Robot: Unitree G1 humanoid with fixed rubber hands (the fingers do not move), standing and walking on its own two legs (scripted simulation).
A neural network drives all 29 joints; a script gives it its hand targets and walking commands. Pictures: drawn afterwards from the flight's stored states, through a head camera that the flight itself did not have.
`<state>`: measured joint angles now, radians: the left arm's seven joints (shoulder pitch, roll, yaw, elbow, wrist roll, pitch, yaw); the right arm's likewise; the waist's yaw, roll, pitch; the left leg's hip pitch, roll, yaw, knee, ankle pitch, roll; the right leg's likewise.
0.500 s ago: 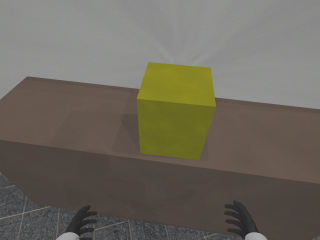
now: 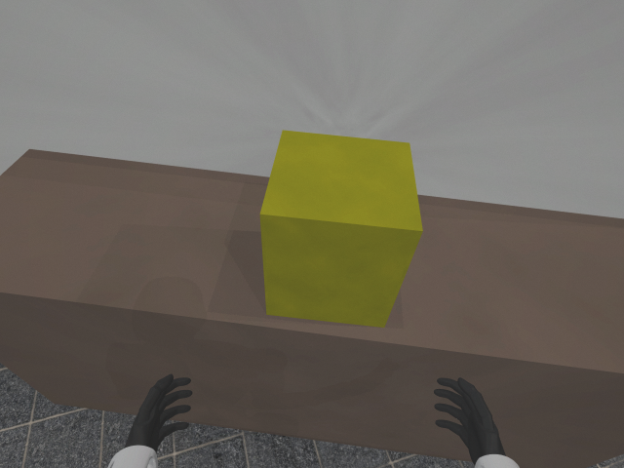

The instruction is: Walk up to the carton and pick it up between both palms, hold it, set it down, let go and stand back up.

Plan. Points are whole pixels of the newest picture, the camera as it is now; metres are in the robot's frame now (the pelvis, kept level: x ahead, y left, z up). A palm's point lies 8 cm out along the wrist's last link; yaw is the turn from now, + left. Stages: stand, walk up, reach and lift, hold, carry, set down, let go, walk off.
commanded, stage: reach and lift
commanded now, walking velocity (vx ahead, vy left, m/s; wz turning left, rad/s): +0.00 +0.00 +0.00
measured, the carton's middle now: (335, 232) +0.49 -0.02 +0.01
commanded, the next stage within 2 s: none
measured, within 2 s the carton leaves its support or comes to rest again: neither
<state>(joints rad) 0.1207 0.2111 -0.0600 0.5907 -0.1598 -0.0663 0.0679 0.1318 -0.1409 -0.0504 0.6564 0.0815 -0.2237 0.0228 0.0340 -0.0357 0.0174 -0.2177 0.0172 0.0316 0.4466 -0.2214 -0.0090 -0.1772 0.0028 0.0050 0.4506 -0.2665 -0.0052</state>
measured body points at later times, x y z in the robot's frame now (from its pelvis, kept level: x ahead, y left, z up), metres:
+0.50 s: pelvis +0.01 +0.00 +0.00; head +0.02 +0.00 +0.45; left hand +0.27 +0.20 -0.03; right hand +0.26 -0.21 -0.04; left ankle +0.01 +0.12 -0.74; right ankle -0.02 -0.12 -0.74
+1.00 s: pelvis +0.01 -0.01 +0.00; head +0.02 +0.00 +0.45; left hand +0.34 +0.21 +0.02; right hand +0.33 -0.21 +0.01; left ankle +0.01 +0.12 -0.74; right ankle -0.02 -0.12 -0.74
